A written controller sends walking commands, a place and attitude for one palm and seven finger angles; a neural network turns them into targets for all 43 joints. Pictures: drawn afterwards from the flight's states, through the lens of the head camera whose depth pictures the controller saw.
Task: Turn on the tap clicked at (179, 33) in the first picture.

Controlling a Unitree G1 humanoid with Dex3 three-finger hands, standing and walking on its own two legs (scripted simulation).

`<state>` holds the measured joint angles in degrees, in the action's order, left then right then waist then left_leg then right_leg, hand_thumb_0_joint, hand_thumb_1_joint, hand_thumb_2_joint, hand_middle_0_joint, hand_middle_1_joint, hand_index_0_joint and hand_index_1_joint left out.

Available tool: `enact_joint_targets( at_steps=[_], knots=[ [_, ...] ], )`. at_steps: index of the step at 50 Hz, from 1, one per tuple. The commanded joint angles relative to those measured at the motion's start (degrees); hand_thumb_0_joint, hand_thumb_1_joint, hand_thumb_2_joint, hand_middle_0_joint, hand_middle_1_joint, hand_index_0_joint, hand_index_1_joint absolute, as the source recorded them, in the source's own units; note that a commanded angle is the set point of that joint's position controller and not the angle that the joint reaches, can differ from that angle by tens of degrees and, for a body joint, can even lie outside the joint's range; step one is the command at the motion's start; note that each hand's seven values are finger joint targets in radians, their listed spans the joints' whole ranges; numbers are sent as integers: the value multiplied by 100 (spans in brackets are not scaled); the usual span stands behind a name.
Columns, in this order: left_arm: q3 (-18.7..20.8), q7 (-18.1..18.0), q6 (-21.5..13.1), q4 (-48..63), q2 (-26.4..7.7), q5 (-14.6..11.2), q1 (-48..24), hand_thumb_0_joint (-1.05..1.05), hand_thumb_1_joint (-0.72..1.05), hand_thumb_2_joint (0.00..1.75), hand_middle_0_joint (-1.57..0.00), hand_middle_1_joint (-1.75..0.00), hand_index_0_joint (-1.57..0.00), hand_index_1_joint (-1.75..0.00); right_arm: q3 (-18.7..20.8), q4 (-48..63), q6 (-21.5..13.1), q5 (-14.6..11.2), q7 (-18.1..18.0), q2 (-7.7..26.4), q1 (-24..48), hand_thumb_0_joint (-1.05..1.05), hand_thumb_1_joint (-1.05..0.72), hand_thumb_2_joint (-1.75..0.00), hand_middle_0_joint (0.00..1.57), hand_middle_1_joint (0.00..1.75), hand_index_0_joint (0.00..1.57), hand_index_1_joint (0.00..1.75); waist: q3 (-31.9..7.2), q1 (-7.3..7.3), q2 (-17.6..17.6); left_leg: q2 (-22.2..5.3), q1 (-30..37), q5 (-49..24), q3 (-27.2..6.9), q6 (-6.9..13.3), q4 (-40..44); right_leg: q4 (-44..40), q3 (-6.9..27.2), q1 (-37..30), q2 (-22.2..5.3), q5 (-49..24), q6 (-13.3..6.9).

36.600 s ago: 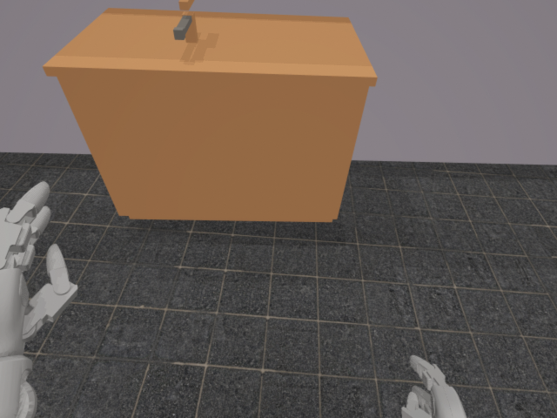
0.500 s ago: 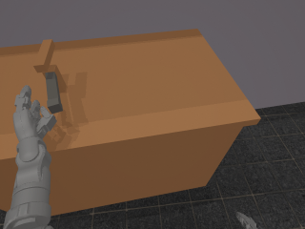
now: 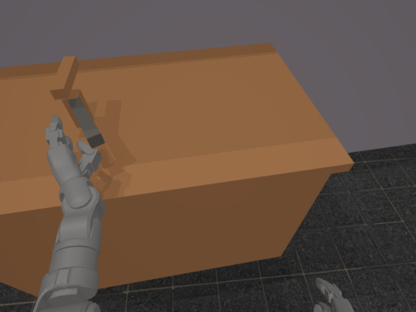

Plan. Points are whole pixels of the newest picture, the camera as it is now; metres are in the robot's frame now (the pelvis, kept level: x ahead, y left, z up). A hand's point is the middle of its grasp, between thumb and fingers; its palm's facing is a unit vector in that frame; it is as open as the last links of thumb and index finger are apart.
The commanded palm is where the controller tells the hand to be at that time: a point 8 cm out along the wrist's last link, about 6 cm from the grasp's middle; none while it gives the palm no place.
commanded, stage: push the lever round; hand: left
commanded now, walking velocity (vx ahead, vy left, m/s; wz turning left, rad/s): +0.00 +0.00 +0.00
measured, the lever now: (94, 137) +0.41 +0.26 +0.11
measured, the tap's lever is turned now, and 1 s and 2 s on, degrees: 25 51 75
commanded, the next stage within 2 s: lift the hand up off the lever in 1.68 s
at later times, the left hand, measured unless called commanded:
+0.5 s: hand (116, 146) +0.40 +0.21 +0.11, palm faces +0.70 -0.71 -0.06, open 7.6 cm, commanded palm +0.35 +0.23 +0.10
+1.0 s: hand (135, 133) +0.44 +0.18 +0.11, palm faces +0.75 -0.65 -0.07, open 7.7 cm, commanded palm +0.38 +0.20 +0.10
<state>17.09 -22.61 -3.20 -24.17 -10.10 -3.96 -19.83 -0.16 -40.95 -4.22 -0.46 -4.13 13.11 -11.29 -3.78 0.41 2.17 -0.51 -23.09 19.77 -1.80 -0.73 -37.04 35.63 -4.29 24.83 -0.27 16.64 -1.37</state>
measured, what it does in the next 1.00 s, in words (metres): stands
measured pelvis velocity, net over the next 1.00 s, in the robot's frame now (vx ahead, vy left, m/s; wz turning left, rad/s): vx -0.01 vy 0.00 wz -0.01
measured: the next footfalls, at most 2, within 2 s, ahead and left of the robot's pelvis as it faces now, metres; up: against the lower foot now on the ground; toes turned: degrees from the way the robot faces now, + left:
none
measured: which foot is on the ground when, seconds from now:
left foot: down 0.00-1.00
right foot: down 0.00-1.00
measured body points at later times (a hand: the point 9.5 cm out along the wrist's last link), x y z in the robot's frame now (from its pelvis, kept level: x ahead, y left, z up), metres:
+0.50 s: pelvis -0.01 -0.01 +0.00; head +0.01 -0.03 +0.45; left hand +0.35 +0.25 +0.11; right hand +0.11 -0.26 -0.12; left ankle -0.01 +0.13 -0.72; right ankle +0.01 -0.10 -0.72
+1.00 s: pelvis -0.01 +0.00 -0.01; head +0.02 -0.01 +0.44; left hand +0.39 +0.21 +0.11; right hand +0.10 -0.25 -0.13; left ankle -0.01 +0.13 -0.72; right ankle +0.01 -0.10 -0.72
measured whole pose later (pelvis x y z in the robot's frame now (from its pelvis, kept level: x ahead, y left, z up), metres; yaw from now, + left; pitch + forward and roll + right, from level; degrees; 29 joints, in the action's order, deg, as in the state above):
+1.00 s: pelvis -0.01 +0.00 -0.01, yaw +0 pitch +9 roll +0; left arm 18.3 -46.5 -2.7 -43.5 -3.2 4.5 -39.8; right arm 1.9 -44.7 -1.5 3.9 -0.5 11.4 -12.7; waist -6.0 -2.6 1.6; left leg -0.8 -28.3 19.8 -1.5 -1.1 -39.3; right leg 38.1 -4.0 30.4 0.0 16.6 -1.8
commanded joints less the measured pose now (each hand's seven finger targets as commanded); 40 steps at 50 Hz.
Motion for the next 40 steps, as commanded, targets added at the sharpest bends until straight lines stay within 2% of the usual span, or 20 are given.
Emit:
enact_joint_targets(
  at_steps=[1, 3, 6, 10, 12, 14, 15, 16, 17, 19, 20, 23, 27, 30, 31, 33, 35, 36, 38, 40],
  knots=[
    [-83, -264, -378, 1265, -924, 228, -2483, 0, 90, 90, -15, -15, -15, -15, 246, 650, -185, 62, -59, 704, 241, 0, -90, -90, 20, 30, 20, 30, -1637, -179, 63, 71, 411, -1460, 55, 72, 441, -376, 218, -940, 5, -1341, 19],
    [-7, -381, -354, 1063, -933, 254, -2276, 0, 90, 90, -15, -15, -15, -15, 266, 639, -159, 73, -41, 704, 229, 0, -90, -90, 20, 30, 20, 30, -1650, -150, -155, 71, 306, -1481, 92, 89, 411, -388, 230, -1021, 8, -1434, 29],
    [-68, -539, -357, 974, -844, 300, -2573, 0, 90, 90, -15, -15, -15, -15, 270, 627, -129, 83, -35, 709, 238, 0, -90, -90, 20, 30, 20, 30, -1616, -199, -279, 70, 224, -1336, 91, 108, 419, -412, 244, -988, -4, -1326, 56],
    [122, -772, -361, 809, -964, 415, -2612, 0, 90, 90, -15, -15, -15, -15, 306, 595, -93, 112, -23, 709, 225, 0, -90, -90, 20, 30, 20, 30, -1706, -115, -171, 84, 182, -1346, 115, 117, 417, -404, 267, -1083, -4, -1351, 40],
    [-43, -861, -384, 904, -777, 459, -2672, 0, 90, 90, -15, -15, -15, -15, 316, 602, -92, 126, 12, 674, 211, 0, -90, -90, 20, 30, 20, 30, -1771, -150, -68, 81, 240, -1471, 177, 118, 379, -388, 280, -1107, -14, -1513, 41],
    [-117, -944, -374, 846, -654, 485, -2608, 0, 90, 90, -15, -15, -15, -15, 326, 597, -84, 148, 33, 671, 191, 0, -90, -90, 20, 30, 20, 30, -1758, -161, -163, 83, 210, -1498, 190, 124, 361, -392, 287, -1123, -10, -1573, 45],
    [87, -996, -353, 765, -831, 505, -2561, 0, 90, 90, -15, -15, -15, -15, 339, 585, -69, 146, 24, 693, 198, 0, -90, -90, 20, 30, 20, 30, -1738, -107, -246, 84, 117, -1416, 157, 130, 377, -394, 272, -1147, -5, -1487, 42],
    [-61, -1021, -361, 790, -713, 511, -2765, 0, 90, 90, -15, -15, -15, -15, 331, 580, -55, 138, 23, 680, 216, 0, -90, -90, 20, 30, 20, 30, -1693, -206, -253, 73, 155, -1352, 183, 136, 383, -424, 291, -1077, -23, -1424, 61],
    [1, -1075, -363, 740, -735, 514, -2758, 0, 90, 90, -15, -15, -15, -15, 349, 563, -53, 147, 22, 674, 199, 0, -90, -90, 20, 30, 20, 30, -1689, -182, -356, 81, 126, -1316, 202, 148, 375, -461, 310, -1106, -21, -1404, 66],
    [-221, -1141, -364, 796, -492, 532, -2859, 0, 90, 90, -15, -15, -15, -15, 345, 565, -75, 163, 38, 655, 240, 0, -90, -90, 20, 30, 20, 30, -1617, -220, -218, 77, 159, -1278, 221, 140, 383, -477, 310, -1022, -26, -1353, 65],
    [-38, -1204, -352, 698, -632, 559, -2865, 0, 90, 90, -15, -15, -15, -15, 356, 531, -74, 169, 32, 675, 228, 0, -90, -90, 20, 30, 20, 30, -1605, -181, -268, 77, 135, -1265, 181, 136, 408, -474, 285, -1030, -18, -1300, 52],
    [-120, -1318, -325, 546, -540, 592, -2994, 0, 90, 90, -15, -15, -15, -15, 353, 517, -62, 186, 38, 661, 232, 0, -90, -90, 20, 30, 20, 30, -1581, -210, -406, 96, 37, -1099, 219, 156, 417, -538, 329, -1021, -35, -1129, 76],
    [-152, -1472, -323, 359, -525, 670, -3399, 0, 90, 90, -15, -15, -15, -15, 346, 450, -48, 198, 33, 639, 255, 0, -90, -90, 20, 30, 20, 30, -1524, -280, -289, 89, 36, -874, 215, 155, 432, -593, 344, -863, -47, -796, 76],
    [63, -1631, -347, 236, -640, 713, -3423, 0, 90, 90, -15, -15, -15, -15, 372, 412, -42, 241, 49, 651, 218, 0, -90, -90, 20, 30, 20, 30, -1701, -201, -279, 98, 23, -1015, 178, 137, 420, -516, 307, -958, -26, -945, 47],
    [-147, -1643, -341, 179, -434, 734, -3520, 0, 90, 90, -15, -15, -15, -15, 359, 421, -27, 237, 65, 622, 219, 0, -90, -90, 20, 30, 20, 30, -1690, -264, -288, 94, 35, -1030, 193, 133, 406, -494, 307, -913, -39, -978, 57],
    [-178, -1737, -337, -13, -381, 757, -3726, 0, 90, 90, -15, -15, -15, -15, 355, 372, -17, 259, 84, 612, 208, 0, -90, -90, 20, 30, 20, 30, -1620, -321, -292, 83, -1, -943, 202, 128, 387, -523, 313, -819, -46, -860, 64],
    [-2, -1853, -384, 53, -477, 819, -3810, 0, 90, 90, -15, -15, -15, -15, 396, 365, -17, 291, 106, 626, 170, 0, -90, -90, 20, 30, 20, 30, -1820, -244, -205, 77, 60, -1122, 161, 106, 382, -429, 262, -876, -16, -993, 21],
    [-248, -1877, -383, 59, -234, 840, -3881, 0, 90, 90, -15, -15, -15, -15, 387, 382, -13, 304, 130, 602, 165, 0, -90, -90, 20, 30, 20, 30, -1916, -301, -214, 79, 100, -1202, 167, 102, 351, -372, 251, -861, -16, -1091, 30],
    [-252, -1976, -357, -173, -138, 866, -3923, 0, 90, 90, -15, -15, -15, -15, 399, 332, -4, 338, 172, 594, 136, 0, -90, -90, 20, 30, 20, 30, -1812, -326, -293, 62, 63, -1262, 169, 84, 311, -346, 210, -758, 1, -1116, 23],
    [-125, -2074, -339, -369, -237, 911, -4120, 0, 90, 90, -15, -15, -15, -15, 404, 268, 19, 356, 181, 624, 128, 0, -90, -90, 20, 30, 20, 30, -1731, -353, -298, 52, 3, -1109, 135, 75, 331, -366, 189, -637, 6, -889, 21]
  ],
)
